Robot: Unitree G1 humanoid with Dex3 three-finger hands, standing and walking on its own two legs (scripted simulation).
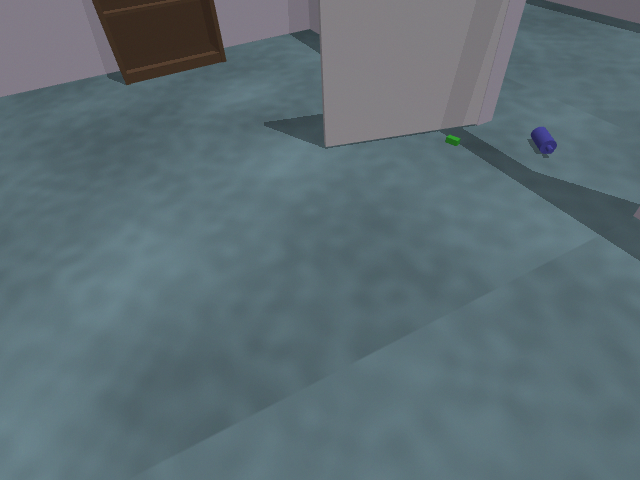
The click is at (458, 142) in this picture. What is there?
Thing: small brick
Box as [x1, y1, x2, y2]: [445, 135, 460, 145]
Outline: 446,137 446,142 454,145 459,143 460,139 451,135 448,135
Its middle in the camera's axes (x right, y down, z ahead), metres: +0.81 -0.58 +2.29
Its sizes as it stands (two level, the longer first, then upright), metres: 0.073 0.036 0.035
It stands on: the floor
